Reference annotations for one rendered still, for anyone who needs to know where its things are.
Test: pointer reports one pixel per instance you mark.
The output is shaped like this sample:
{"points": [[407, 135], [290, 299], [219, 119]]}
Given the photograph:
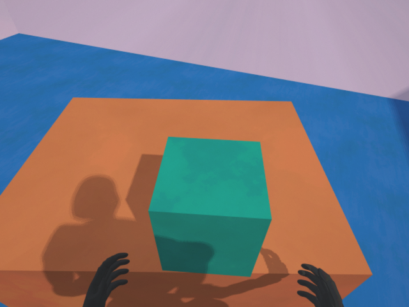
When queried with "pedestal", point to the pedestal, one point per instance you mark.
{"points": [[84, 193]]}

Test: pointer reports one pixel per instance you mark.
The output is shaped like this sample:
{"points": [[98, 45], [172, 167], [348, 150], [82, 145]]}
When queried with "carton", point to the carton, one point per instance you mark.
{"points": [[210, 210]]}

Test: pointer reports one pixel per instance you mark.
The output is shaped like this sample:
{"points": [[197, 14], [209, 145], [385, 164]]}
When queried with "robot left hand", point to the robot left hand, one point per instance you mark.
{"points": [[101, 286]]}

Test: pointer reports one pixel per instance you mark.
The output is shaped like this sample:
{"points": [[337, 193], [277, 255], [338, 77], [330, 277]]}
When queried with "robot right hand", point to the robot right hand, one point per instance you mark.
{"points": [[327, 294]]}

